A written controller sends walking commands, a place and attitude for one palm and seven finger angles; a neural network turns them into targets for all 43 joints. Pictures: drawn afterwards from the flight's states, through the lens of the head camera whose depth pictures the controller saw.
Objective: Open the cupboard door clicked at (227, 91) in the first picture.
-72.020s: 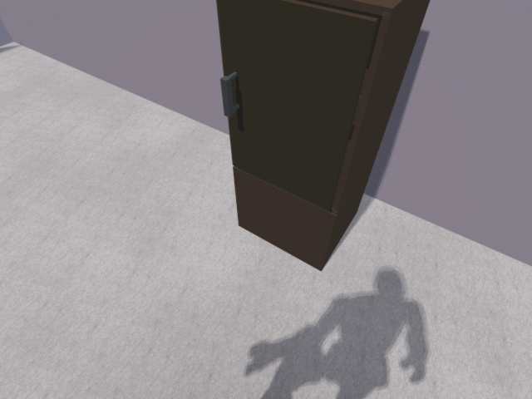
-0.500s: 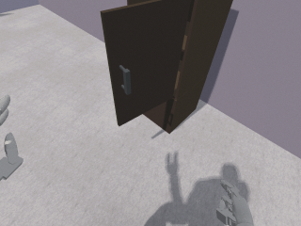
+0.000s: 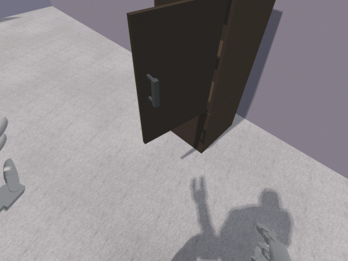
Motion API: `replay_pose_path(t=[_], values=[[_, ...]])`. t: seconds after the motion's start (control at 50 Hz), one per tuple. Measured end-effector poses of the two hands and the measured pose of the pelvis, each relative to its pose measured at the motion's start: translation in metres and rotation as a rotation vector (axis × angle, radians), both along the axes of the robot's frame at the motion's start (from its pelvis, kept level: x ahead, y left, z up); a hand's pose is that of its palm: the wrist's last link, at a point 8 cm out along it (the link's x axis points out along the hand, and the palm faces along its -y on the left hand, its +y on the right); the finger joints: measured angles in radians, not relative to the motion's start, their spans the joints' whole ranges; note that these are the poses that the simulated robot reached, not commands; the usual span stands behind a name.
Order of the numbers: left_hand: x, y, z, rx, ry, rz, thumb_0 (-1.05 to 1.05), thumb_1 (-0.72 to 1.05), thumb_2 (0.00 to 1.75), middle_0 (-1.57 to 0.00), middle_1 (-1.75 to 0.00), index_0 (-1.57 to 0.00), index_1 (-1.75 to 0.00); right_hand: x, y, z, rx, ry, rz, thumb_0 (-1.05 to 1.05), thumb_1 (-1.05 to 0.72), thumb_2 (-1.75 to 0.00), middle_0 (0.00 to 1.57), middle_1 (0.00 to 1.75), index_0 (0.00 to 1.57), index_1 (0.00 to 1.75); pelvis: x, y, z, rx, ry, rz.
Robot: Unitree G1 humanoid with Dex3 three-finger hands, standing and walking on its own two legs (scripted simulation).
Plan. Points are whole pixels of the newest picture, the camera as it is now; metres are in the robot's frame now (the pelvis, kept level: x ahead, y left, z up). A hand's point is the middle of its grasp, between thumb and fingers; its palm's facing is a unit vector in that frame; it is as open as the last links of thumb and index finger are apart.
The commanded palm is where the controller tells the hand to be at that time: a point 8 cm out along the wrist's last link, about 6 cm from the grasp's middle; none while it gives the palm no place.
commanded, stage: let the arm hang, fingers relaxed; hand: left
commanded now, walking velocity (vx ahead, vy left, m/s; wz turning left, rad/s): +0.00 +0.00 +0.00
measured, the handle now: (152, 90) +0.69 +0.11 -0.02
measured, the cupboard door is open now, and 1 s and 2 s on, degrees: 80 80 80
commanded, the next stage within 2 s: look to check the result in 1.12 s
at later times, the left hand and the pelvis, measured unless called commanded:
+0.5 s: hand out of the picture -0.04 +0.19 -0.18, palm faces +0.01 -0.98 -0.20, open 7.2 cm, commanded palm none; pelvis -0.01 +0.00 +0.00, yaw +2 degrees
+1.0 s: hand out of the picture +0.08 +0.21 -0.15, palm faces -0.01 -0.95 -0.30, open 7.4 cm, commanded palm none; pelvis +0.01 -0.01 +0.00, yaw +1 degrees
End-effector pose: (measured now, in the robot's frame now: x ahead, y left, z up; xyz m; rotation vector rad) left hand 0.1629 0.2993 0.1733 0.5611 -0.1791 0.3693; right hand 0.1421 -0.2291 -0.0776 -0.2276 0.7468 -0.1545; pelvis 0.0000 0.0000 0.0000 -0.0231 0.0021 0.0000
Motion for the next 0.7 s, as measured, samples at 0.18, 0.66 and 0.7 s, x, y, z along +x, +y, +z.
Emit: replay_pose_path(t=[0.18, 0.66, 0.7], values=[[-0.014, -0.001, -0.204, -0.287, 0.81, 0.092, 0.01, 0.91, 0.9, -0.19, -0.3, -0.19, -0.3, -0.005, -0.015, -0.045, 0.03, 0.159, 0.057, 0.01, -0.91, -0.9, 0.2, 0.3, 0.2, 0.3, -0.01, 0.01, -0.012, 0.011, 0.013, 0.014], [-0.193, -0.031, -0.303, -0.512, 1.532, 0.353, 0.01, 0.92, 0.9, -0.2, -0.3, -0.2, -0.3, -0.118, -0.028, -0.065, 0.029, 0.612, -0.061, 0.01, -0.91, -0.9, 0.2, 0.3, 0.2, 0.3, -0.005, -0.003, 0.0, 0.015, -0.031, 0.022], [-0.182, -0.027, -0.3, -0.494, 1.504, 0.352, 0.01, 0.92, 0.9, -0.2, -0.3, -0.2, -0.3, -0.113, -0.026, -0.067, 0.041, 0.598, -0.058, 0.01, -0.91, -0.9, 0.2, 0.3, 0.2, 0.3, -0.003, -0.004, 0.001, 0.017, -0.033, 0.02]])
